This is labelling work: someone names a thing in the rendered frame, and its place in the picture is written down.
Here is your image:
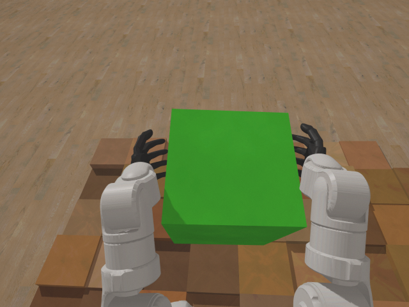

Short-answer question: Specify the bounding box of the robot right forearm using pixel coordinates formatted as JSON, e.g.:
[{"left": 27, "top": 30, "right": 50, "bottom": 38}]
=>
[{"left": 299, "top": 153, "right": 374, "bottom": 307}]

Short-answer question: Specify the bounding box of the right robot upper arm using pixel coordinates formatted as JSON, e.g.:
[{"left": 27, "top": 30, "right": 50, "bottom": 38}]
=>
[{"left": 293, "top": 282, "right": 370, "bottom": 307}]

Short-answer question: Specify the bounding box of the robot left hand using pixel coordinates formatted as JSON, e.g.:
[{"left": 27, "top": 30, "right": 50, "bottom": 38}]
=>
[{"left": 131, "top": 129, "right": 168, "bottom": 179}]

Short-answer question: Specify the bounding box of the left robot upper arm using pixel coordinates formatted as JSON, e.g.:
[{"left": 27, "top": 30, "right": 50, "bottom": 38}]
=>
[{"left": 108, "top": 293, "right": 172, "bottom": 307}]

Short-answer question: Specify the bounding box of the robot left forearm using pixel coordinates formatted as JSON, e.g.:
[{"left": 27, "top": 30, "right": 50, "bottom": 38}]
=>
[{"left": 100, "top": 162, "right": 161, "bottom": 307}]

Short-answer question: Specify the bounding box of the robot right hand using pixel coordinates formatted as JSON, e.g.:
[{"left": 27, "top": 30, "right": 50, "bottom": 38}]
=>
[{"left": 292, "top": 123, "right": 326, "bottom": 177}]

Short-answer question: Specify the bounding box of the carton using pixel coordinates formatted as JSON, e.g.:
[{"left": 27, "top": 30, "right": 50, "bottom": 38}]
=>
[{"left": 161, "top": 109, "right": 307, "bottom": 246}]

